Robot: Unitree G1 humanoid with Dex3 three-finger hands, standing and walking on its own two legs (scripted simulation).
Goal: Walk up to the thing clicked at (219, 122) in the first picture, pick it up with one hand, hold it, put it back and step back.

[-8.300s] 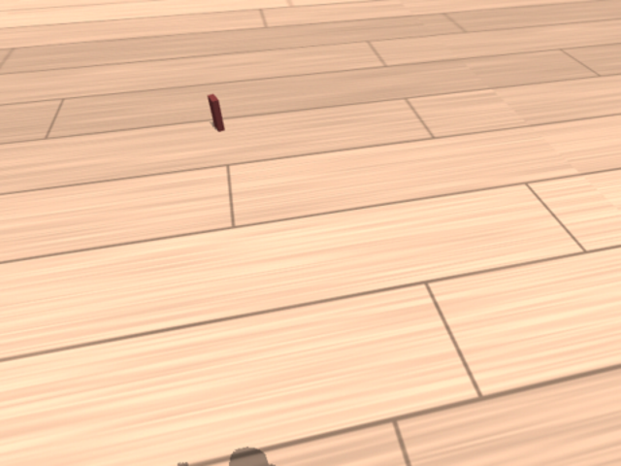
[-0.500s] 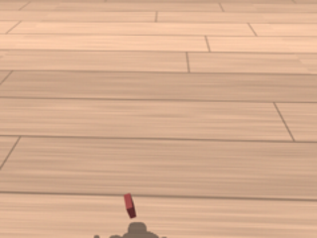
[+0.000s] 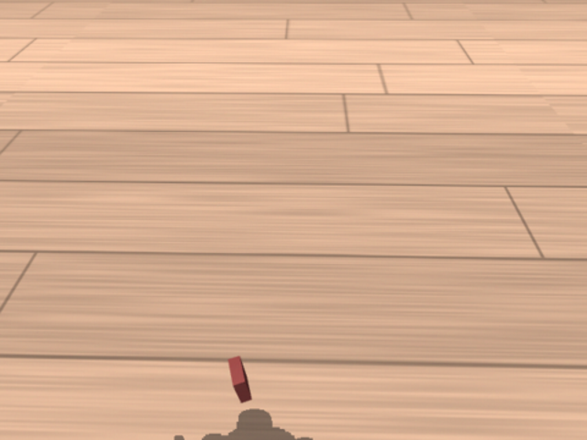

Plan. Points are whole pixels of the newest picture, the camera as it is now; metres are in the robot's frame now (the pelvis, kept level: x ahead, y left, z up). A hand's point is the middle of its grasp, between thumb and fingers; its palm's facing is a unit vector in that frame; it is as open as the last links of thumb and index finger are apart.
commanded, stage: stand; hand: left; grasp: from the side
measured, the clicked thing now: (240, 380) +0.39 +0.21 -0.69
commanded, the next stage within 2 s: go down in 0.60 s
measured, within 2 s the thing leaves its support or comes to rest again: neither
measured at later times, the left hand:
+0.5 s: hand out of the picture +0.08 +0.25 -0.16, palm faces -0.03 -0.94 -0.34, open 7.4 cm
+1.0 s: hand (145, 429) +0.16 +0.26 -0.16, palm faces +0.03 -0.94 -0.33, open 12.2 cm
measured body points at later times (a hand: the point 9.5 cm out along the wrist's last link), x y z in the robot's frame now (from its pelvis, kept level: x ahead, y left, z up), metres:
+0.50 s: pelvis +0.00 +0.00 +0.00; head +0.01 +0.00 +0.45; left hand +0.08 +0.30 -0.13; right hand +0.08 -0.30 -0.13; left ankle -0.01 +0.14 -0.75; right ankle -0.01 -0.12 -0.75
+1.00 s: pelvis -0.01 +0.01 -0.02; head +0.05 +0.02 +0.42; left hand +0.16 +0.31 -0.14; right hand +0.08 -0.26 -0.14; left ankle -0.01 +0.14 -0.75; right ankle -0.01 -0.12 -0.75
